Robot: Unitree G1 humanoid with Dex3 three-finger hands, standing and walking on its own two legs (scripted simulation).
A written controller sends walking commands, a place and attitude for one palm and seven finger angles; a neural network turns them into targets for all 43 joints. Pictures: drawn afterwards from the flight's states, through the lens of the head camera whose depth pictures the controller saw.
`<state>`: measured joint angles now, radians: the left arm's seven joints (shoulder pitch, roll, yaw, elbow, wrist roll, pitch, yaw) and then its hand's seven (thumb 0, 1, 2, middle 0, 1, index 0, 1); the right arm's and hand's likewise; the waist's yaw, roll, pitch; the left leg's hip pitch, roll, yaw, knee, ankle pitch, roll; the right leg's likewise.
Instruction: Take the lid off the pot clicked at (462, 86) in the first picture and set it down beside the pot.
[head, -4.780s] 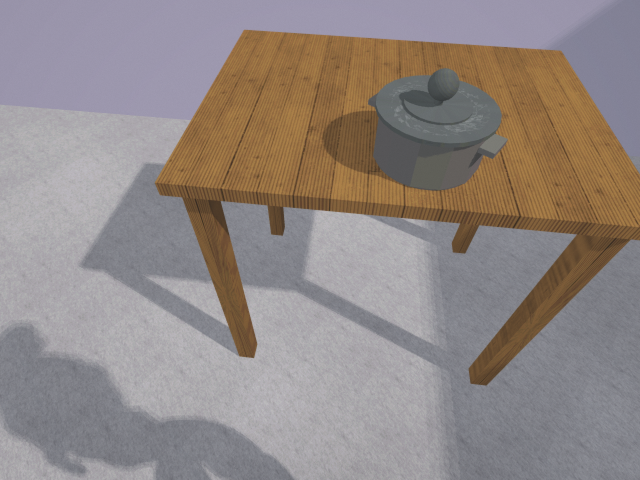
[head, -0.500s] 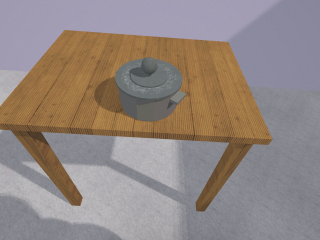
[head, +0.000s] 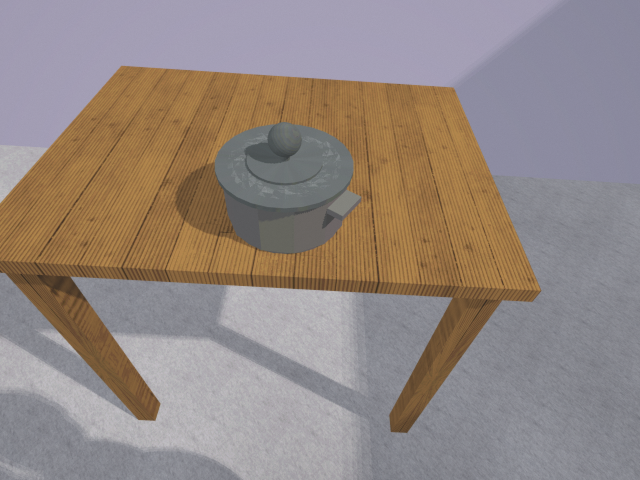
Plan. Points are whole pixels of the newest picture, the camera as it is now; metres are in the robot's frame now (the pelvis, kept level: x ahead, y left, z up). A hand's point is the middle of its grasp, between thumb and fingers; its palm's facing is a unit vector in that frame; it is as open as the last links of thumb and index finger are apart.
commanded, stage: shuffle to correct the standing spot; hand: left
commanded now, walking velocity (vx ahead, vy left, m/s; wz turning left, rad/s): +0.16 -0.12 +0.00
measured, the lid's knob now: (284, 139) +0.52 +0.09 +0.16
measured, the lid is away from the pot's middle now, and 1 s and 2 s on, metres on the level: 0.00 0.00 0.00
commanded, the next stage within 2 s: come to a stop and stand still in 0.12 s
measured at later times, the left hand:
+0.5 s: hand out of the picture +0.11 +0.15 -0.17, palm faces +0.08 -0.96 -0.25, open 7.3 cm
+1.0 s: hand out of the picture +0.05 +0.21 -0.17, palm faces +0.05 -0.96 -0.26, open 7.4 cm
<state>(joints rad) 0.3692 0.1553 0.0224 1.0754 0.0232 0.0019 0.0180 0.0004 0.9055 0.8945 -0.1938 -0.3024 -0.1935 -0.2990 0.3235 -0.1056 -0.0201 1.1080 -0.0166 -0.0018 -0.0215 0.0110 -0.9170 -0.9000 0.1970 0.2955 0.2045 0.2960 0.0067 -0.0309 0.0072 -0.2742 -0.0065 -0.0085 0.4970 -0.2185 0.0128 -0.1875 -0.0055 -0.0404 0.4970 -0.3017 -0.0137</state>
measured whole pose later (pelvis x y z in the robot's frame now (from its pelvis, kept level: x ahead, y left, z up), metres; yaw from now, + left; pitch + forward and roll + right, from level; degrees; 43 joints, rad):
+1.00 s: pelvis +0.03 +0.02 -0.01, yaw +1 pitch -2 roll -1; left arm 0.31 0.19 0.01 0.96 0.03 0.04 0.04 0.00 0.91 0.89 -0.20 -0.30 -0.20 -0.30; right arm 0.20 -0.19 0.00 0.90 -0.02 0.03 0.00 0.01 -0.91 -0.90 0.20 0.30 0.20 0.30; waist 0.03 0.03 0.03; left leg -0.30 -0.05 0.08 0.58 -0.25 0.09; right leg -0.28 -0.03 0.01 0.60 -0.30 -0.01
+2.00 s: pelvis +0.09 +0.00 +0.00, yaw +0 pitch +0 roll +0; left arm 0.27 0.17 -0.02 1.05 0.01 0.00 0.05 0.00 0.91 0.89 -0.19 -0.30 -0.19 -0.30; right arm 0.25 -0.16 0.00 1.08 -0.01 -0.02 -0.03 0.01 -0.93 -0.90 0.20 0.30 0.20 0.30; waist 0.00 -0.01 0.04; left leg -0.19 -0.03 0.07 0.46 -0.27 0.05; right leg -0.16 0.01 0.04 0.45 -0.29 0.00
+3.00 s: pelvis +0.06 -0.02 +0.00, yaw -1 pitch -1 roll +1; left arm 0.28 0.19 0.02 1.01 0.02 0.05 0.04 0.00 0.91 0.89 -0.19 -0.30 -0.19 -0.30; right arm 0.21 -0.14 -0.03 1.07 -0.01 0.01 -0.04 0.01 -0.93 -0.90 0.20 0.30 0.21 0.30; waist 0.01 -0.04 0.09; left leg -0.25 -0.01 0.09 0.52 -0.26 0.04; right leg -0.26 0.01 0.03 0.57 -0.30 -0.01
